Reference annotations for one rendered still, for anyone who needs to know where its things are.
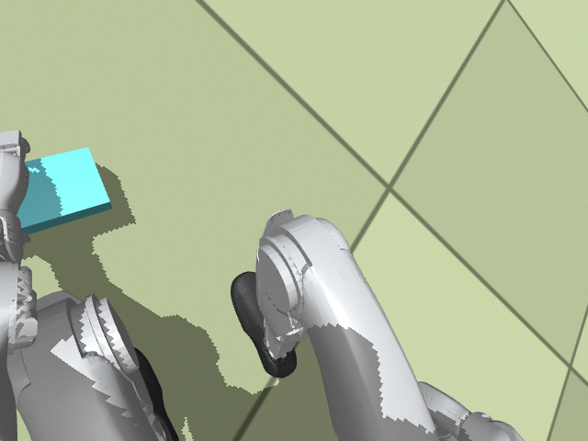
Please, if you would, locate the right robot arm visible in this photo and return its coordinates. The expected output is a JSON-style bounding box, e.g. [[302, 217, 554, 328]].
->
[[458, 412, 525, 441]]

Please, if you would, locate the left robot foot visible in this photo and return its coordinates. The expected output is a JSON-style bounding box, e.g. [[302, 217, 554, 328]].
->
[[134, 347, 179, 441]]

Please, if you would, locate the left robot hand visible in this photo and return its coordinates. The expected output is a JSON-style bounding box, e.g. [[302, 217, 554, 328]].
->
[[0, 130, 31, 247]]

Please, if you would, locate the carton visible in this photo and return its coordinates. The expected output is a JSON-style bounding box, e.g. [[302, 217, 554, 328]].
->
[[17, 147, 113, 234]]

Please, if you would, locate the left robot arm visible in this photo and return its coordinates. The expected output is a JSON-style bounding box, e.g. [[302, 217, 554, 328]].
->
[[0, 209, 38, 441]]

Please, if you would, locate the right robot foot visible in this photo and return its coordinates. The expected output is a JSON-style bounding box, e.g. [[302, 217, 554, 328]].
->
[[231, 272, 297, 378]]

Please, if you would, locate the right robot hand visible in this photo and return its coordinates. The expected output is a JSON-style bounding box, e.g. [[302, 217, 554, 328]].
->
[[418, 381, 472, 441]]

